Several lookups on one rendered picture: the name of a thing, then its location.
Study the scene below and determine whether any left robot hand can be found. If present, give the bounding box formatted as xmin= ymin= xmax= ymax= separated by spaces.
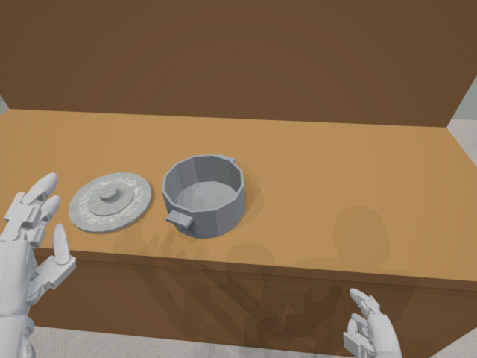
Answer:
xmin=0 ymin=172 xmax=76 ymax=316

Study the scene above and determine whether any lid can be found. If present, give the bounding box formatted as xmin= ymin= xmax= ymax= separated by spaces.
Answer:
xmin=68 ymin=172 xmax=152 ymax=233

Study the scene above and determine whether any pot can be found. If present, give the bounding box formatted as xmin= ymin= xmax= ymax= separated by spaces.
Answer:
xmin=162 ymin=154 xmax=244 ymax=239

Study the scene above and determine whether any knob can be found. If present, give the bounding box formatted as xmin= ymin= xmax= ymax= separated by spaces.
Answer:
xmin=98 ymin=186 xmax=118 ymax=201

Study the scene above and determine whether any left robot forearm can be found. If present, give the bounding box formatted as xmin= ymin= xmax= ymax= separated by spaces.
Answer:
xmin=0 ymin=315 xmax=36 ymax=358

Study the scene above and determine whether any right robot hand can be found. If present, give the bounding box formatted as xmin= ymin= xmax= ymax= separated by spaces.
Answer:
xmin=343 ymin=288 xmax=402 ymax=358

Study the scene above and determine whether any table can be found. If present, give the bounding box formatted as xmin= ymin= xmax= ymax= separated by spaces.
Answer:
xmin=0 ymin=0 xmax=477 ymax=358

